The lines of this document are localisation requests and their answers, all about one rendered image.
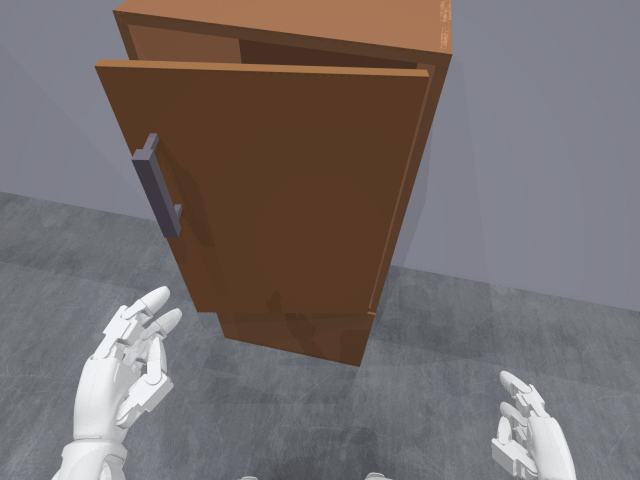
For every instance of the right robot hand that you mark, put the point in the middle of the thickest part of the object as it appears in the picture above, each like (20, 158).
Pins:
(540, 436)

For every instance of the handle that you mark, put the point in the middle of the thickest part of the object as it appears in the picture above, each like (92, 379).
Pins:
(151, 178)

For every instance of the cupboard door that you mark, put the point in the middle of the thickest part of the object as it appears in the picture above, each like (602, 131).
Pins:
(288, 175)

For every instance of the robot left forearm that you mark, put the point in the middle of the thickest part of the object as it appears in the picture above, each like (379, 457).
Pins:
(92, 459)

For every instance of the left robot hand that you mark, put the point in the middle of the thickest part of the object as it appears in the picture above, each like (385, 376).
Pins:
(100, 410)

